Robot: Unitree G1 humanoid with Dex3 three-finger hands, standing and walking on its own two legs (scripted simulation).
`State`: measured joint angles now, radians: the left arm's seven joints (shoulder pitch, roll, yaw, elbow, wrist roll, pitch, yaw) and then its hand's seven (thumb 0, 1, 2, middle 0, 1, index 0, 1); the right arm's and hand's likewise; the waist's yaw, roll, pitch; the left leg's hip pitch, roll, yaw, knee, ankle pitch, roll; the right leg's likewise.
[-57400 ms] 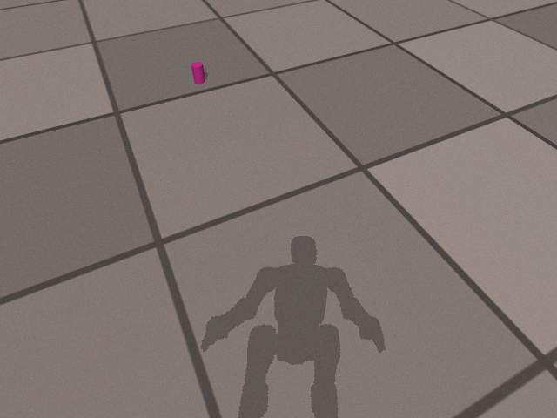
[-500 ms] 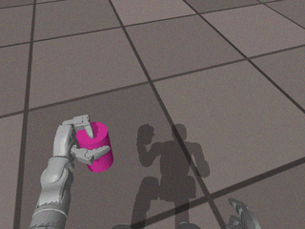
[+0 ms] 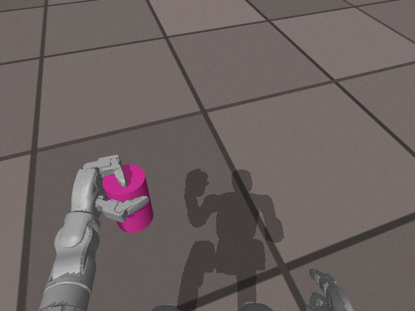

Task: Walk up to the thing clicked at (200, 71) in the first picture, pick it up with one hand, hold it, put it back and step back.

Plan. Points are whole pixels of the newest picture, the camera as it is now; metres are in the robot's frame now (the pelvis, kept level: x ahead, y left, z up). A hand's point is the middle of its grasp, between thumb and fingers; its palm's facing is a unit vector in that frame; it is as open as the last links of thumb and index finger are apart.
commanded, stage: hold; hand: left
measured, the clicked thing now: (130, 199) +0.32 +0.16 +0.02
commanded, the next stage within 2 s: crouch in 0.08 s
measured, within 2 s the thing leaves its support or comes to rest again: neither
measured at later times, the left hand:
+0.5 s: hand (130, 202) +0.32 +0.16 +0.00, palm faces -0.01 -1.00 +0.02, open 6.4 cm
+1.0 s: hand (146, 239) +0.34 +0.17 -0.25, palm faces +0.03 -1.00 -0.03, open 6.5 cm
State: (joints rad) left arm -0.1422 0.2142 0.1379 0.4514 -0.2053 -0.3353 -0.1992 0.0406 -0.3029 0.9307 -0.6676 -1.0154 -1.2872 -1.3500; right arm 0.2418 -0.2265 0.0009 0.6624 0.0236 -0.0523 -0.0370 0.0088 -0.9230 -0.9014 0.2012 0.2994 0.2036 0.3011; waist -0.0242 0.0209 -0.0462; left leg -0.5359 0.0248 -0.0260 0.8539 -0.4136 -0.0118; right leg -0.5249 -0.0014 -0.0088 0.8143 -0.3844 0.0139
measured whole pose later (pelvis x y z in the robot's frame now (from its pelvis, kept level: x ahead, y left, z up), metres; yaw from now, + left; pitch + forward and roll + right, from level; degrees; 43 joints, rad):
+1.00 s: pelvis -0.05 +0.00 -0.22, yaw -1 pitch +32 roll -2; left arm -0.43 0.25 0.28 0.90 -0.16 -0.77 -0.21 0.04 -0.30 0.93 -0.66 -1.02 -1.30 -1.38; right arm 0.12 -0.25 0.00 0.69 -0.07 -0.07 0.07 0.01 -0.92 -0.90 0.20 0.30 0.20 0.30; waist -0.06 0.00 -0.20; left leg -1.71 0.00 -0.06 1.84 -0.68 -0.02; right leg -1.70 -0.01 -0.02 1.81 -0.66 0.01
